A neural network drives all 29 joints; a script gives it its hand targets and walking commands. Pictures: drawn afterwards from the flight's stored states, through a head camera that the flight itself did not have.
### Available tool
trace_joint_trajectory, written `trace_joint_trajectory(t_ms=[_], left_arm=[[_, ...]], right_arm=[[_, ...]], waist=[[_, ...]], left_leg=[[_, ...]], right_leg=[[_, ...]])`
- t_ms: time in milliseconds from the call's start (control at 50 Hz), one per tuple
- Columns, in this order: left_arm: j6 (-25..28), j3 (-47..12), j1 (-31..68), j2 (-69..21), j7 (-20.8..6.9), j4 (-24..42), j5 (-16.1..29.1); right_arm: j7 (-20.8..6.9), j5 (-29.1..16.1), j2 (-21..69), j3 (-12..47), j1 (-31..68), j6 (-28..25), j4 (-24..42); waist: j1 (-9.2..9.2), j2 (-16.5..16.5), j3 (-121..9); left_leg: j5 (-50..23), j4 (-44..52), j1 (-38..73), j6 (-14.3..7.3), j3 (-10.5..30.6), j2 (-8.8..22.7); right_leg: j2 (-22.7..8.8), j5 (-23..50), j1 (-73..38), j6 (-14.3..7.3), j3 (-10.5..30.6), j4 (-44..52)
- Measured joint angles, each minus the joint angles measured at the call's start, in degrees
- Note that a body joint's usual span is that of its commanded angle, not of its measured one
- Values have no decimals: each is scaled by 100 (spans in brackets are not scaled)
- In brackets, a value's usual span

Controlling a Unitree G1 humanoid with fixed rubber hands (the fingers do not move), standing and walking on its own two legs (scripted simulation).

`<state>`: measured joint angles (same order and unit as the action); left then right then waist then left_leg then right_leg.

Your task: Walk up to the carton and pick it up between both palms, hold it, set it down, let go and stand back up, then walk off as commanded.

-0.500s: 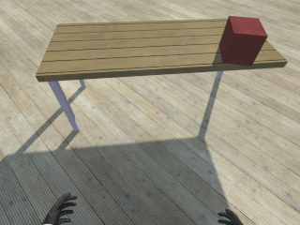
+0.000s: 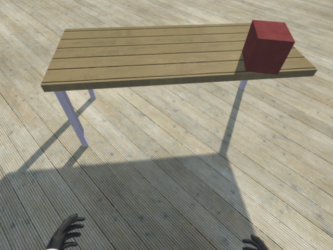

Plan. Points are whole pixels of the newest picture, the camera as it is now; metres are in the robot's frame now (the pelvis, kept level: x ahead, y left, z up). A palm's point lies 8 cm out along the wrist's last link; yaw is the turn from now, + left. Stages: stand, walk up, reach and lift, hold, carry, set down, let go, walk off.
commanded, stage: stand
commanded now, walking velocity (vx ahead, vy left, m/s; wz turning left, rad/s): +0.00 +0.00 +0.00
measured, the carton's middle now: (265, 47) +1.12 -0.50 -0.08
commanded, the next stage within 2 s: walk up in 0.72 s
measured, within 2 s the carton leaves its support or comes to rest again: neither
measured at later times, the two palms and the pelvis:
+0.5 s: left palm out of the picture +0.13 +0.26 -0.07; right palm out of the picture +0.10 -0.24 -0.11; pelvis -0.02 +0.00 +0.00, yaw +0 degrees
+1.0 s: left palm out of the picture +0.11 +0.28 -0.07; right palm out of the picture +0.07 -0.25 -0.10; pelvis -0.03 +0.00 +0.00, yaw +0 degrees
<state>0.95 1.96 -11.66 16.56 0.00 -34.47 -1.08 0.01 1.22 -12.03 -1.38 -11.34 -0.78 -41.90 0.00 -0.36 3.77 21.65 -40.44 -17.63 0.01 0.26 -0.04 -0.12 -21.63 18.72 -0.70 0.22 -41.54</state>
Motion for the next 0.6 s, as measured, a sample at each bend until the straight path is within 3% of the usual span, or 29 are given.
trace_joint_trajectory(t_ms=[600], left_arm=[[41, -20, 0, 13, 0, -52, 0]], right_arm=[[0, -8, 0, -4, 0, -14, -275]], waist=[[0, 0, -1]], left_leg=[[-185, 0, 0, 0, 0, 0]], right_leg=[[0, 192, -5, 7, 1, 12]])
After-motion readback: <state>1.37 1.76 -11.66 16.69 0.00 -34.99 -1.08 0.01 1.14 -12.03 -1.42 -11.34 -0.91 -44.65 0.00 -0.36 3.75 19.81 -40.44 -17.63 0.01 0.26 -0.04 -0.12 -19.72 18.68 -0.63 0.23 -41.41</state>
